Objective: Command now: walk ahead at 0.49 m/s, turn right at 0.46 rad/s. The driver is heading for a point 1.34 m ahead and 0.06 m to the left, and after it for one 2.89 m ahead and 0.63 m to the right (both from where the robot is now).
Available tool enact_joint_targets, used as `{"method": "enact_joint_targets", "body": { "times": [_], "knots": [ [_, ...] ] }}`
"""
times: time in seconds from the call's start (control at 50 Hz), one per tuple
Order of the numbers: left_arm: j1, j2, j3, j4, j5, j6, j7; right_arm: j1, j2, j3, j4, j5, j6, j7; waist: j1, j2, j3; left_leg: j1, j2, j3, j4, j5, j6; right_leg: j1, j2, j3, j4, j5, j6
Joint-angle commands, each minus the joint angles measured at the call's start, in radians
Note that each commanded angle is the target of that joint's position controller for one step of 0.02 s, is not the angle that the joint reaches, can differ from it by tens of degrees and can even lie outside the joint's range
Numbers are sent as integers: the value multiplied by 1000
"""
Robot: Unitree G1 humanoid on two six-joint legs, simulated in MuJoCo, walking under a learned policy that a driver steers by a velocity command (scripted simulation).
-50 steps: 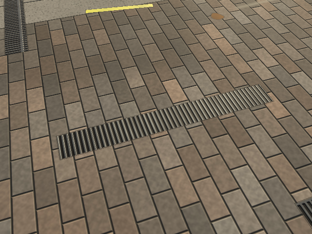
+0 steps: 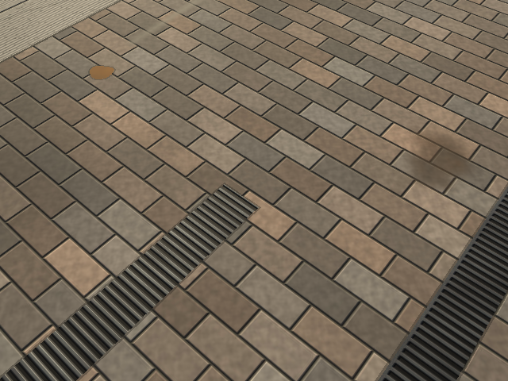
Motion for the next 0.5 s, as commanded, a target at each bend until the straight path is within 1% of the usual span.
{"method": "enact_joint_targets", "body": {
  "times": [0.02, 0.04, 0.08, 0.1, 0.14, 0.18, 0.2, 0.22, 0.26, 0.28, 0.3, 0.32, 0.34, 0.36, 0.38, 0.4, 0.42, 0.44, 0.46, 0.48, 0.5],
  "knots": [
    [44, 17, 7, -69, -1, 1, -5, 46, -81, -21, -12, 0, -18, 8, 5, 94, -45, 146, 276, -271, -256, 47, 180, -159, -105, 35, -20, 55, 0],
    [23, 10, 4, -81, 2, 4, -4, 58, -93, -25, 2, 5, -22, 11, 6, 86, -28, 138, 281, -247, -274, 75, 194, -180, -110, 37, -59, 67, 2],
    [-38, 12, -2, -110, 14, 2, -3, 75, -121, -34, 20, 8, -24, 12, 2, 67, -10, 154, 293, -210, -295, 132, 213, -235, -116, 38, -160, 127, 10],
    [-65, 15, -4, -121, 18, -3, -7, 80, -131, -36, 25, 9, -20, 11, -1, 64, -9, 170, 289, -186, -297, 155, 212, -249, -120, 29, -219, 177, 13],
    [-131, 13, -13, -140, 22, -15, -19, 87, -145, -36, 33, 18, -9, 7, -17, 68, -1, 178, 264, -125, -295, 190, 192, -231, -123, -14, -359, 287, 15],
    [-208, 7, -21, -159, 19, -25, -30, 114, -159, -35, 43, 25, 1, 5, -46, 75, 12, 167, 241, -77, -281, 188, 170, -179, -103, -64, -479, 355, 18],
    [-245, 8, -23, -170, 16, -26, -35, 140, -167, -35, 52, 29, 6, 5, -62, 81, 16, 176, 243, -71, -273, 170, 164, -161, -92, -82, -518, 362, 19],
    [-275, 13, -24, -184, 12, -27, -39, 166, -176, -35, 63, 32, 11, 6, -73, 89, 22, 198, 255, -76, -266, 153, 160, -154, -86, -90, -550, 352, 18],
    [-315, 31, -20, -210, 6, -28, -47, 195, -187, -36, 81, 39, 24, 6, -76, 104, 33, 260, 290, -90, -241, 144, 147, -155, -74, -93, -604, 296, 0],
    [-321, 42, -17, -219, 6, -30, -50, 198, -192, -37, 87, 41, 31, 5, -68, 112, 34, 289, 306, -95, -219, 163, 139, -144, -65, -99, -627, 258, -14],
    [-303, 55, -11, -220, 8, -31, -53, 193, -199, -38, 90, 43, 38, 3, -47, 121, 23, 307, 315, -93, -182, 216, 128, -102, -49, -111, -654, 229, -30],
    [-233, 75, 2, -204, 13, -33, -52, 172, -204, -37, 90, 45, 45, 1, 5, 123, -16, 304, 299, -67, -95, 355, 109, 12, -18, -138, -696, 235, -50],
    [-87, 120, 29, -156, 18, -32, -47, 175, -185, -29, 90, 40, 49, -2, 72, 106, -103, 265, 250, -21, 84, 487, 82, 216, 18, -160, -717, 246, -76],
    [105, 198, 58, -115, 24, -28, -33, 169, -145, -10, 66, 20, 46, -6, 149, 23, -235, 81, 196, 28, 377, 335, 37, 507, -117, 0, -700, 265, -132],
    [167, 306, 76, -104, 34, -22, -29, 267, -16, 29, 37, 9, 24, 0, 88, -248, -341, -322, 19, 19, 753, -286, -25, 816, -367, 494, -814, 120, -287],
    [187, 216, 54, -104, 25, -27, -32, 246, -101, 11, 55, 31, 0, 5, 115, -183, -394, -438, 33, -146, 910, -429, -13, 827, -396, 662, -912, 66, -308],
    [116, 168, 36, -110, 26, -33, -35, 167, -152, -6, 26, 57, -10, 9, 99, -138, -250, -512, 87, -145, 936, -355, 4, 724, -361, 504, -910, 131, -262],
    [40, 132, 26, -122, 23, -34, -37, 113, -146, -4, 15, 50, -10, 5, 70, -70, -178, -483, 134, -125, 890, -261, 8, 590, -311, 361, -917, 231, -231],
    [-19, 103, 18, -127, 27, -35, -42, 88, -135, -7, 13, 32, -5, 0, 39, -33, -127, -438, 162, -122, 827, -201, 4, 473, -270, 273, -946, 306, -211],
    [-52, 75, 11, -130, 33, -40, -45, 103, -127, -11, 16, 26, 9, 0, 5, -42, -110, -374, 186, -132, 785, -158, 2, 397, -237, 212, -981, 345, -198],
    [-60, 72, 12, -124, 33, -45, -47, 120, -107, -9, 21, 26, 23, 1, -14, -49, -103, -332, 189, -131, 759, -131, -2, 352, -226, 183, -1014, 358, -201]
  ]
}}
Velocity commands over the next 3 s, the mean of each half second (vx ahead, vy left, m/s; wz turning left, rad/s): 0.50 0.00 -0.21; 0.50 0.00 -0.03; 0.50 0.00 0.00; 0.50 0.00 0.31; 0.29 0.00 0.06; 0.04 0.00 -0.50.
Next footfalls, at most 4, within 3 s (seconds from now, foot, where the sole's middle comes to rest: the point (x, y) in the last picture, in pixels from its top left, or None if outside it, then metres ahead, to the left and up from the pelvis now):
0.36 right None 0.35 -0.17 -0.77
0.92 left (250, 306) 0.67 0.04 -0.77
1.46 right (333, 223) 0.95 -0.22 -0.77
2.04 left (257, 155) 1.25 0.02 -0.77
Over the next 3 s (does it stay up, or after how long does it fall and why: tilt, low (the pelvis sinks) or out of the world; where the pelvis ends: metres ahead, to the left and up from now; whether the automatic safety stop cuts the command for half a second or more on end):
stays up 1.38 -0.01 -0.01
